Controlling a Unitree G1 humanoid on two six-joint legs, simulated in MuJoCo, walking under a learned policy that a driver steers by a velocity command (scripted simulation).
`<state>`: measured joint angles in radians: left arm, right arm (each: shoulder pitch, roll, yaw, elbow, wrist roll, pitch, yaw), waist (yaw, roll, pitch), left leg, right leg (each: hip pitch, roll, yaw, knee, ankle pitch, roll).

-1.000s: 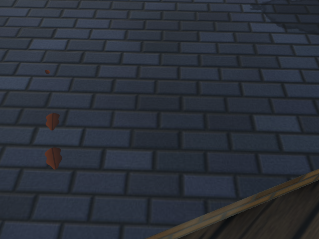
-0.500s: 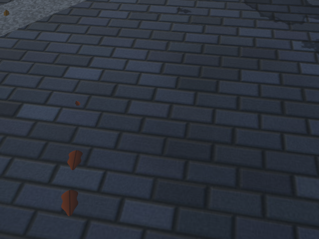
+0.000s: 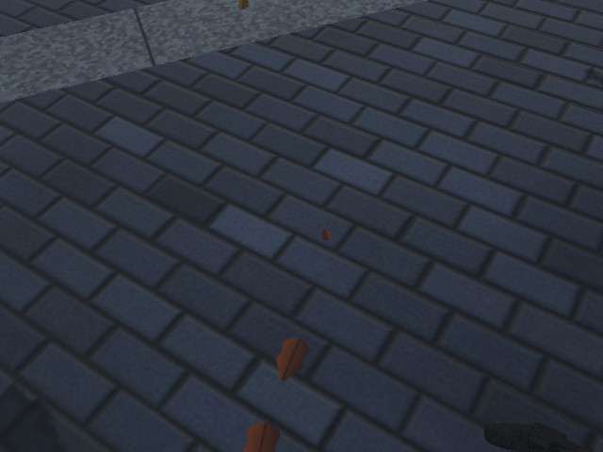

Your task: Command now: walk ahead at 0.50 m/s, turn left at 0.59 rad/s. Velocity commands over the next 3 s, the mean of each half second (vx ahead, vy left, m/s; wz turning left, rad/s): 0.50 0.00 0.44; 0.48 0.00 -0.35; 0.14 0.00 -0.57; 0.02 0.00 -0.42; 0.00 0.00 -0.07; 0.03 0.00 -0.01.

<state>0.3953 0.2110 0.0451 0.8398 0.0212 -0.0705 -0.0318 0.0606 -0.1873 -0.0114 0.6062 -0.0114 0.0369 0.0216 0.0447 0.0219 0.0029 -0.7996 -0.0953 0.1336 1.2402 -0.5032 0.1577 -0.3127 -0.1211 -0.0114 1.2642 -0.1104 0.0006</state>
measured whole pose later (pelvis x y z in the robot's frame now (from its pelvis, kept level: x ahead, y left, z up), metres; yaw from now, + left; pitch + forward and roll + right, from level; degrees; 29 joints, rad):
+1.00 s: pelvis +0.59 +0.08 +0.10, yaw -1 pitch +3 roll +0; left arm 0.46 0.27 0.07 0.79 -0.01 -0.04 0.00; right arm 0.04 -0.23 0.01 0.60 -0.05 -0.09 -0.01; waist 0.10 -0.01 0.01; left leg -0.46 -0.02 -0.01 0.55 -0.13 0.03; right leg -0.17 0.13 0.16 0.73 -0.48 -0.07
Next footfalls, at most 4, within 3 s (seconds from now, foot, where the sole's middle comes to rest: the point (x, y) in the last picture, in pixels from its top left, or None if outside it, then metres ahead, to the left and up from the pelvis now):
0.48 right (353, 422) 0.50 -0.02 -0.66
0.96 left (260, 318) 0.73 0.18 -0.66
1.42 right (364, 317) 0.74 -0.05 -0.66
1.88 left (286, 297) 0.79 0.13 -0.66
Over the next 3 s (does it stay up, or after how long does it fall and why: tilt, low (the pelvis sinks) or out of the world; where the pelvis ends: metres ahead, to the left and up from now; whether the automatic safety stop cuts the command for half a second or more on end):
stays up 0.69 0.06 0.12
